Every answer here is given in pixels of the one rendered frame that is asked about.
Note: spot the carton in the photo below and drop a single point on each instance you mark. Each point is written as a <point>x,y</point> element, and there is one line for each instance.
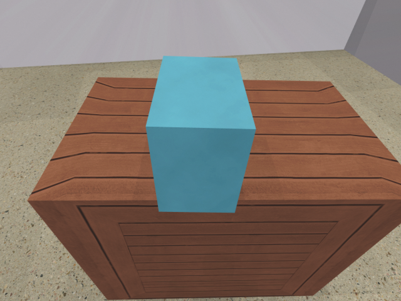
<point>200,131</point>

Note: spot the pedestal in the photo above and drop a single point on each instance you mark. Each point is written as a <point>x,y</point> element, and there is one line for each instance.
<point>320,189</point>

